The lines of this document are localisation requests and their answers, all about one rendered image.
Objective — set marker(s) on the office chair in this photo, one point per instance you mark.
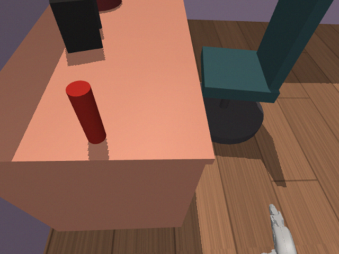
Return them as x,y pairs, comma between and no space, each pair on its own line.
235,81

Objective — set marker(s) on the right robot hand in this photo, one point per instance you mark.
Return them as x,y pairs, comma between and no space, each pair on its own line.
282,238

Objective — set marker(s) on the desk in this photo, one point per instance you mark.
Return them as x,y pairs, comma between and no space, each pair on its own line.
146,86

